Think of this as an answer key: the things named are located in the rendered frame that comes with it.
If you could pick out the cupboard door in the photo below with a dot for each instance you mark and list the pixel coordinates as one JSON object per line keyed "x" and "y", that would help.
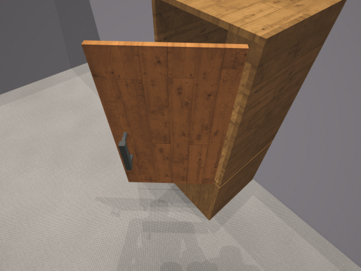
{"x": 174, "y": 100}

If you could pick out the handle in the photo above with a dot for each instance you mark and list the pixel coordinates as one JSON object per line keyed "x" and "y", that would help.
{"x": 127, "y": 158}

